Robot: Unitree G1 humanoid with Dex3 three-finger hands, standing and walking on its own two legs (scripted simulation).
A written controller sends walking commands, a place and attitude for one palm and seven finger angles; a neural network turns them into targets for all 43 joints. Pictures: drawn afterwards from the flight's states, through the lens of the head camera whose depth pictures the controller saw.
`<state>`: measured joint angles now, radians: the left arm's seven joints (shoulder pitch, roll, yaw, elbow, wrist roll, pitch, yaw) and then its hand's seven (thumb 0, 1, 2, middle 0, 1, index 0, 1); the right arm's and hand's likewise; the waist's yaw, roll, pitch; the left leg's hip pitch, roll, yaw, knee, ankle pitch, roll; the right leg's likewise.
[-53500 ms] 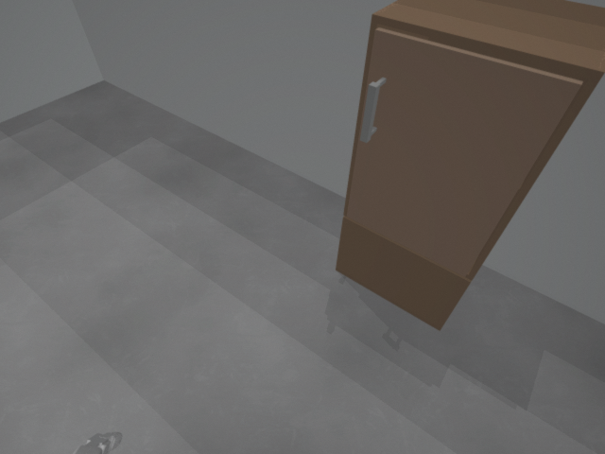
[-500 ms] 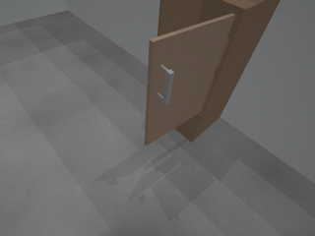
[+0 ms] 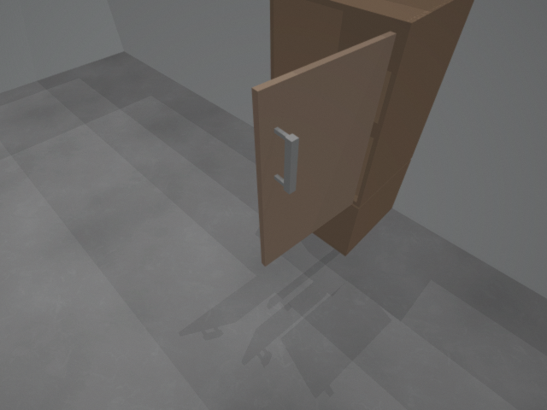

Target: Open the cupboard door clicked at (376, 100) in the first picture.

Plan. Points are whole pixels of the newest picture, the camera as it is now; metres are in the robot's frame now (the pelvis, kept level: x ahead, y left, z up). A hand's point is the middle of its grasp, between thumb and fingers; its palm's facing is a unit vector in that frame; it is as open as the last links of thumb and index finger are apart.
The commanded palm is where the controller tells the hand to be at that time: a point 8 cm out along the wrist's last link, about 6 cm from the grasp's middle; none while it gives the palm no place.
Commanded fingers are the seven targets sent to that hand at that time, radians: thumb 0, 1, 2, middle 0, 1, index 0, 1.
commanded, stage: let the arm hang, fingers relaxed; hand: left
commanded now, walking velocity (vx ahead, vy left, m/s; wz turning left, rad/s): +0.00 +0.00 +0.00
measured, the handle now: (284, 161) +0.60 +0.01 +0.00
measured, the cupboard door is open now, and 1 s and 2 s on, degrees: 84 84 84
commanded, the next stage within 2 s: look to check the result in 0.24 s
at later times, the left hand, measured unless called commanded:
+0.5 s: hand out of the picture +0.00 +0.16 -0.17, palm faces +0.03 -0.98 -0.18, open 7.4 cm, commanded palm none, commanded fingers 0.00 0.90 0.90 -0.20 -0.30 -0.20 -0.30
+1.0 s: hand out of the picture +0.03 +0.16 -0.17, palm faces +0.03 -0.98 -0.17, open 7.4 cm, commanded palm none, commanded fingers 0.00 0.90 0.90 -0.20 -0.30 -0.20 -0.30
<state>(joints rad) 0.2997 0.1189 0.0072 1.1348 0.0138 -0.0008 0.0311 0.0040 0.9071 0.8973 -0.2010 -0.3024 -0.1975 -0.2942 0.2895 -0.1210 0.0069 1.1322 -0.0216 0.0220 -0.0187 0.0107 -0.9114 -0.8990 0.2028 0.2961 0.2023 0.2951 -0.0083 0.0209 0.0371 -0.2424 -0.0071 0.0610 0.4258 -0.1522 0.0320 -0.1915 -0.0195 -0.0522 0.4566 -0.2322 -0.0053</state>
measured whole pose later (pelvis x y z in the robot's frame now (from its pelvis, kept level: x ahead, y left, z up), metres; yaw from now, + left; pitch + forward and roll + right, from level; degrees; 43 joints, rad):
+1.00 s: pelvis +0.04 -0.01 +0.00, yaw +0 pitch -1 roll +0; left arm 0.27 0.13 0.01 1.15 0.01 -0.01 0.03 0.00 0.91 0.90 -0.20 -0.30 -0.20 -0.29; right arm 0.25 -0.14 0.01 1.16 -0.02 0.00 -0.03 0.01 -0.91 -0.90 0.20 0.30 0.20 0.29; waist -0.01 0.00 0.05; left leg -0.18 -0.01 0.06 0.39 -0.19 0.02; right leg -0.12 -0.02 -0.05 0.40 -0.26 -0.01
